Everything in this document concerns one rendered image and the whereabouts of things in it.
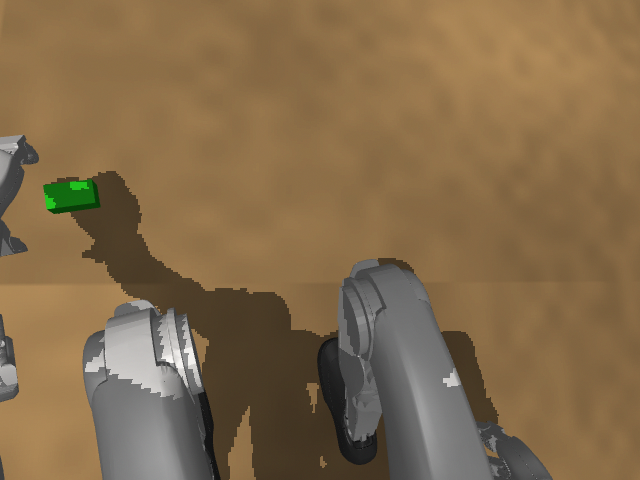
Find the left robot arm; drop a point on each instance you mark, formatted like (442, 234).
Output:
(8, 374)

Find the right robot foot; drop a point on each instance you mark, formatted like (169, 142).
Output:
(333, 389)

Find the right robot hand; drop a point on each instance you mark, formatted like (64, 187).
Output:
(516, 461)

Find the small box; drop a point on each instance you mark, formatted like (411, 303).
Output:
(71, 196)

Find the left robot hand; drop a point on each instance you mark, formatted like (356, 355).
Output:
(14, 152)

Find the left robot foot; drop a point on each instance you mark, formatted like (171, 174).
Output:
(209, 427)

